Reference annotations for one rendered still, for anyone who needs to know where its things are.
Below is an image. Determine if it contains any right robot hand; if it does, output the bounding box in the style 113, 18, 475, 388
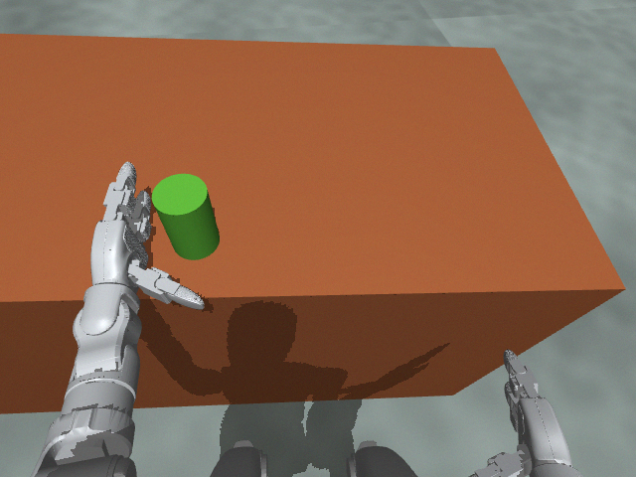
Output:
469, 349, 573, 477

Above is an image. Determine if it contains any left robot arm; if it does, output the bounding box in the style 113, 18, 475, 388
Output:
31, 282, 142, 477

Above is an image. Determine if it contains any can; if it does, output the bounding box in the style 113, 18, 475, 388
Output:
152, 174, 220, 260

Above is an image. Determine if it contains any left robot hand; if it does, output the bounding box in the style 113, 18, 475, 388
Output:
90, 162, 205, 310

